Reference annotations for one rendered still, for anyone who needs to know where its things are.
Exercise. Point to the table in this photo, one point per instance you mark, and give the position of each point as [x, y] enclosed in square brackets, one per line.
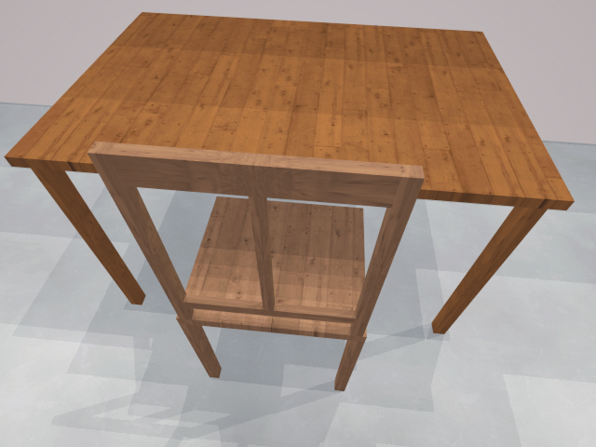
[400, 95]

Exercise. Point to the chair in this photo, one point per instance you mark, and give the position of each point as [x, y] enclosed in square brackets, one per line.
[262, 265]

